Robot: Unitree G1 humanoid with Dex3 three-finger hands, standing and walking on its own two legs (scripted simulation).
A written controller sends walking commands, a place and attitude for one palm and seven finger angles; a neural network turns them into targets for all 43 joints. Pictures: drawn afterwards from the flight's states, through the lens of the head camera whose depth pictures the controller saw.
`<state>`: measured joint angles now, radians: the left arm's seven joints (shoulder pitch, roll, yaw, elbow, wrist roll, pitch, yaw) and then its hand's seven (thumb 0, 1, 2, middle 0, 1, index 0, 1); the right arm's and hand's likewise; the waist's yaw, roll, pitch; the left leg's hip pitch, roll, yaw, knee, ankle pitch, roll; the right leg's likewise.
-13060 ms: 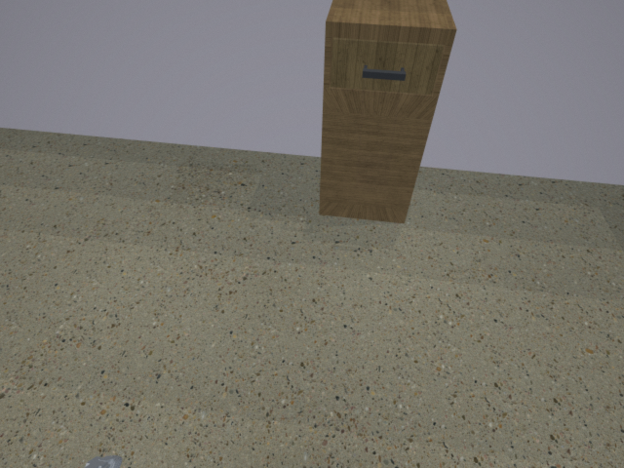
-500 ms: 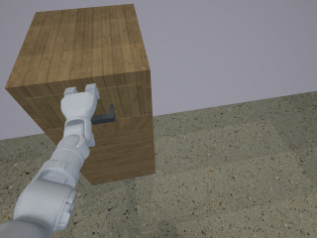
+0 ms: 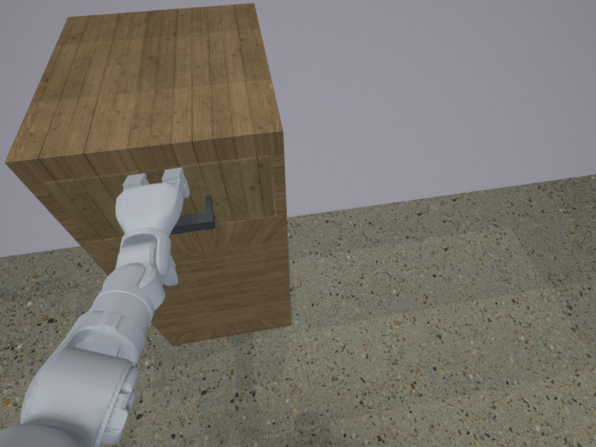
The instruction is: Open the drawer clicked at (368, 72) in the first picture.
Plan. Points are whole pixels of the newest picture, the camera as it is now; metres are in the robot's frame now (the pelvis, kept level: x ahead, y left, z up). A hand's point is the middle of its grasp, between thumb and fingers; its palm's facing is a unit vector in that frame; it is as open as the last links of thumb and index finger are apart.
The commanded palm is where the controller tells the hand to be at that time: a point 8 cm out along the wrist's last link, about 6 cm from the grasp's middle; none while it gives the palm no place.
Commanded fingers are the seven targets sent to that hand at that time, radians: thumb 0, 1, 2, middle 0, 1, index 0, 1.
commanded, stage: lower the fingers behind the handle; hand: left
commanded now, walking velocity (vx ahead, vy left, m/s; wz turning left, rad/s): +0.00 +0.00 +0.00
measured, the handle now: (173, 215) +0.49 +0.21 -0.03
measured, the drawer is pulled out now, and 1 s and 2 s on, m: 0.00 0.00 0.00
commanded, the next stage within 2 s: close the thumb around the handle in 1.28 s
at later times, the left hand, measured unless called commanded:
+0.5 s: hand (172, 239) +0.44 +0.20 -0.02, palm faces -0.03 -0.04 -1.00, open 13.8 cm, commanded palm +0.41 +0.19 +0.03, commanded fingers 0.00 -0.50 0.30 -0.30 -1.20 -0.30 -1.20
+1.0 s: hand (179, 247) +0.44 +0.19 -0.05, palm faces -0.03 -0.04 -1.00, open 13.8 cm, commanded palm +0.42 +0.19 +0.00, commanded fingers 0.00 -0.50 0.30 -0.30 -1.20 -0.30 -1.20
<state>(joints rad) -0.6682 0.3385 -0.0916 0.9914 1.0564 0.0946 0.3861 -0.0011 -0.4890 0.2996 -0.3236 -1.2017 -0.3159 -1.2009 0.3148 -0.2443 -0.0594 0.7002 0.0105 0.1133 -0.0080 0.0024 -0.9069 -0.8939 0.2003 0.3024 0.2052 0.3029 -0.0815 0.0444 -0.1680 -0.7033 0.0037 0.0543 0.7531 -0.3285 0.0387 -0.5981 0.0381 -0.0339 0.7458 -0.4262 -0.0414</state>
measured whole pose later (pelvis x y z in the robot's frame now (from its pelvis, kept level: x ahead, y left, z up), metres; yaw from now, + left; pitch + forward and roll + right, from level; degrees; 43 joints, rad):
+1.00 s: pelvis -0.02 +0.01 -0.03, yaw -1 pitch +22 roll -2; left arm -0.75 0.32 -0.05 1.13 1.08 0.13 0.52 0.00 -0.49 0.30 -0.32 -1.20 -0.32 -1.20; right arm 0.33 -0.23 -0.05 0.74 -0.02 0.08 0.01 0.00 -0.91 -0.89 0.20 0.30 0.21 0.30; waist -0.13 0.06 -0.21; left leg -0.96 0.02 0.05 0.96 -0.39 0.05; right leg -0.85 0.05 -0.04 0.94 -0.48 -0.03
